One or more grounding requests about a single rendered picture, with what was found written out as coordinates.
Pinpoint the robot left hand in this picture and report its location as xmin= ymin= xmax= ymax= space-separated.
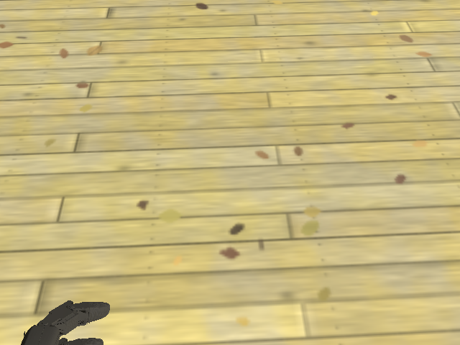
xmin=21 ymin=300 xmax=110 ymax=345

